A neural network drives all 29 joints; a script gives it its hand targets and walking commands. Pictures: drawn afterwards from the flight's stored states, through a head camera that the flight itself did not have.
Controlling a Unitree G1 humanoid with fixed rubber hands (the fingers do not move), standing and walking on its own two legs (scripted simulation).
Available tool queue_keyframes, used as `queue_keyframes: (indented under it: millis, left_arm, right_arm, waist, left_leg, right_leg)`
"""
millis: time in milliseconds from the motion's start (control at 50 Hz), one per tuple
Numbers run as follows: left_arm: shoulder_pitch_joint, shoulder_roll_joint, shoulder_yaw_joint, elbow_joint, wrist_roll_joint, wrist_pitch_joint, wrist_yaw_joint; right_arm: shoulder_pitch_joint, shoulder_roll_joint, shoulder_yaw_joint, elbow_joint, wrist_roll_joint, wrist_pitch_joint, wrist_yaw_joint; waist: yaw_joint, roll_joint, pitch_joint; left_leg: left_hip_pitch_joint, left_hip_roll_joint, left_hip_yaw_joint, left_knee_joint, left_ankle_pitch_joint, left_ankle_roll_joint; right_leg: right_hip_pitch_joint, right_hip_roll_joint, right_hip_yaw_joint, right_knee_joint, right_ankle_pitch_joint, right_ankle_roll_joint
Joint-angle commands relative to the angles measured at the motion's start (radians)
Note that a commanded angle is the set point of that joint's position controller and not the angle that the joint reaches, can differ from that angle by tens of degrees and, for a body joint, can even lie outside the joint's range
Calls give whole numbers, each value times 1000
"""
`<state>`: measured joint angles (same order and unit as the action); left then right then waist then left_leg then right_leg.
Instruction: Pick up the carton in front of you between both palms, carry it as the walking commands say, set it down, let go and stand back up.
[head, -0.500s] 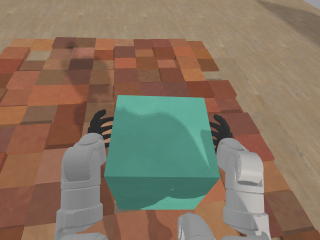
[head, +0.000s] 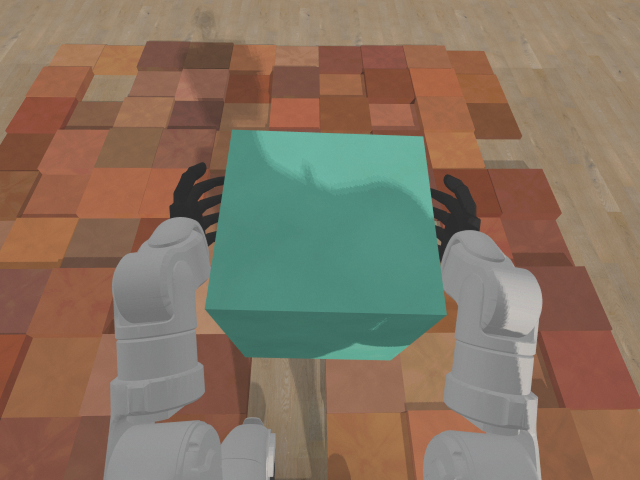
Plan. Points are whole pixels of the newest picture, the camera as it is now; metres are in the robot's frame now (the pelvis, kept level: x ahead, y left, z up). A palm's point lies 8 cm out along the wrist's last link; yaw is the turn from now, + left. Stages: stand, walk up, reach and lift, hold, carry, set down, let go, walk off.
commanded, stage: carry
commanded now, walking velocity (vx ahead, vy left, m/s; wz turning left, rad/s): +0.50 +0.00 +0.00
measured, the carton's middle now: (322, 261) +0.36 +0.02 +0.04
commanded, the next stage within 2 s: none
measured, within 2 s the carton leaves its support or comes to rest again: neither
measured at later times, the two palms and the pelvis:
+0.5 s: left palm (221, 40) +0.73 +0.21 +0.10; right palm (402, 50) +0.72 -0.09 +0.11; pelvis +0.35 +0.06 -0.05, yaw -1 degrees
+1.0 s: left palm out of the picture +1.06 +0.24 +0.14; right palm out of the picture +1.08 -0.06 +0.13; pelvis +0.72 +0.06 +0.00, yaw +1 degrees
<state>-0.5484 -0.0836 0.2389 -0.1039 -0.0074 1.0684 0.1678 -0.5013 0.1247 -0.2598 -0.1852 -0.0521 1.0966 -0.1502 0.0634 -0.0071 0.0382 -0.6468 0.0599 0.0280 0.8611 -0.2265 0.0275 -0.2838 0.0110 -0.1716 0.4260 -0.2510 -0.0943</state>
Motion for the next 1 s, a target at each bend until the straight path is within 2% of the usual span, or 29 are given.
queue_keyframes:
  millis: [0,60,120,140,160,180,200,220,240,260,280,320,400,520,560,580,600,620,640,660,680,700,720,740,780,860,880,940,980]
  left_arm:
    - [-580,-841,-727,-102,-305,36,-148]
    - [-571,-755,-686,-101,-281,67,-127]
    - [-578,-673,-636,-72,-259,114,-99]
    - [-592,-653,-623,-61,-256,131,-91]
    - [-623,-640,-612,-55,-256,147,-84]
    - [-657,-626,-599,-48,-256,161,-77]
    - [-695,-607,-575,-34,-255,175,-69]
    - [-718,-601,-558,4,-255,201,-57]
    - [-746,-603,-538,2,-253,216,-46]
    - [-815,-624,-527,-26,-260,223,-39]
    - [-874,-655,-523,-41,-267,225,-36]
    - [-897,-711,-506,-19,-261,225,-38]
    - [-815,-783,-501,80,-200,215,-49]
    - [-757,-949,-550,193,-171,153,-105]
    - [-762,-986,-575,179,-178,120,-117]
    - [-753,-995,-587,170,-179,105,-118]
    - [-741,-993,-598,153,-183,91,-119]
    - [-733,-987,-617,130,-191,77,-120]
    - [-731,-986,-637,99,-198,63,-122]
    - [-697,-969,-644,75,-200,48,-124]
    - [-701,-960,-669,45,-205,31,-120]
    - [-625,-974,-680,58,-226,28,-121]
    - [-628,-974,-713,-6,-254,22,-126]
    - [-675,-993,-744,-47,-289,20,-133]
    - [-728,-1013,-804,-105,-354,8,-145]
    - [-694,-956,-813,-111,-383,6,-160]
    - [-681,-933,-805,-101,-381,12,-161]
    - [-660,-865,-766,-79,-371,37,-155]
    - [-642,-807,-724,-53,-352,63,-143]
  right_arm:
    - [-595,759,713,-55,241,5,80]
    - [-649,690,717,-98,278,43,71]
    - [-673,601,671,-82,286,96,55]
    - [-678,571,646,-64,286,114,49]
    - [-671,547,618,-42,286,129,43]
    - [-683,517,588,-33,286,144,38]
    - [-690,494,554,-11,284,159,34]
    - [-718,459,514,49,274,173,25]
    - [-765,463,502,60,280,181,20]
    - [-799,515,502,45,304,187,25]
    - [-866,561,508,14,327,189,31]
    - [-970,646,524,2,360,190,50]
    - [-912,732,527,99,331,184,74]
    - [-846,882,558,212,284,117,130]
    - [-853,919,585,201,290,83,142]
    - [-858,928,602,187,295,68,145]
    - [-845,933,619,172,301,54,145]
    - [-831,933,635,150,306,40,143]
    - [-825,924,655,127,309,29,141]
    - [-838,915,676,95,315,19,138]
    - [-792,934,687,58,311,12,140]
    - [-762,883,686,46,303,13,135]
    - [-730,882,683,24,289,4,127]
    - [-696,861,657,27,260,-5,117]
    - [-620,813,620,16,205,-15,104]
    - [-546,741,625,13,161,-20,89]
    - [-545,728,629,10,160,-15,86]
    - [-580,685,638,-19,172,10,71]
    - [-608,646,640,-32,189,41,60]
  waist:
    - [9,-120,-472]
    - [35,-109,-405]
    - [26,-148,-359]
    - [-1,-140,-367]
    - [-66,-112,-409]
    - [-127,-24,-454]
    - [-118,122,-465]
    - [-84,324,-479]
    - [-133,376,-541]
    - [-131,262,-495]
    - [-122,129,-461]
    - [-102,90,-468]
    - [-99,109,-479]
    - [-138,113,-404]
    - [-136,122,-368]
    - [-128,113,-366]
    - [-109,167,-401]
    - [-59,224,-452]
    - [22,205,-550]
    - [90,109,-633]
    - [61,-302,-755]
    - [74,-246,-821]
    - [72,-173,-742]
    - [42,-28,-684]
    - [9,12,-595]
    - [23,7,-522]
    - [28,-12,-505]
    - [24,-110,-461]
    - [30,-124,-433]
  left_leg:
    - [-22,-20,52,-175,221,-16]
    - [31,-50,80,-372,334,-24]
    - [113,-39,73,-437,380,17]
    - [194,-43,80,-453,376,28]
    - [383,-56,113,-480,390,30]
    - [598,-47,131,-464,344,3]
    - [787,86,-17,-339,494,-30]
    - [925,256,-327,-293,708,52]
    - [969,346,-536,-420,311,212]
    - [879,308,-533,-490,65,222]
    - [809,265,-472,-497,50,197]
    - [728,253,-360,-486,223,200]
    - [790,183,-230,-435,394,177]
    - [862,112,-105,-432,726,156]
    - [822,82,-52,-457,817,146]
    - [764,63,-6,-469,950,120]
    - [723,72,27,-427,1166,98]
    - [660,99,34,-318,1324,78]
    - [600,88,92,-99,1253,42]
    - [413,38,79,153,956,24]
    - [22,-178,27,635,-20,-75]
    - [-13,-160,-114,782,-188,-33]
    - [-98,-135,-137,803,-206,-11]
    - [-124,-86,-125,710,-204,16]
    - [-101,-34,-109,546,-161,29]
    - [-62,-11,-52,179,-198,6]
    - [-46,-17,-26,87,-141,-1]
    - [46,-42,30,-143,146,-4]
    - [85,-59,56,-266,248,-11]
  right_leg:
    - [469,-201,168,-43,604,-85]
    - [465,-156,123,-22,531,-61]
    - [437,-171,119,49,479,-42]
    - [416,-168,114,113,511,-28]
    - [341,-148,75,258,538,-4]
    - [197,-108,39,472,406,21]
    - [-64,-57,60,679,-59,45]
    - [-297,23,139,863,-335,67]
    - [-439,32,169,1006,-317,68]
    - [-494,-11,193,1027,-256,55]
    - [-499,-35,198,1005,-171,49]
    - [-497,-67,184,990,-115,51]
    - [-655,-85,129,999,-89,62]
    - [-760,-47,22,793,-71,42]
    - [-650,-16,-26,572,-27,27]
    - [-494,16,-70,401,53,15]
    - [-321,80,-139,346,76,11]
    - [-131,114,-141,330,85,1]
    - [135,87,-88,176,186,-10]
    - [424,22,53,107,253,-39]
    - [697,-351,698,78,488,-302]
    - [700,-332,809,76,470,-319]
    - [646,-301,719,106,467,-286]
    - [588,-290,631,84,426,-219]
    - [442,-270,552,24,314,-170]
    - [367,-266,430,-19,383,-177]
    - [352,-260,396,-31,431,-178]
    - [323,-187,247,-27,514,-114]
    - [336,-156,190,-17,505,-80]
